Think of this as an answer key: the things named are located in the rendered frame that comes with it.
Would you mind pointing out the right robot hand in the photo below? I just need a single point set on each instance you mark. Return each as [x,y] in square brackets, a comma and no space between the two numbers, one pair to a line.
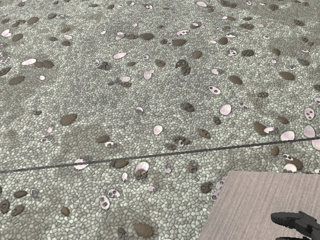
[302,222]

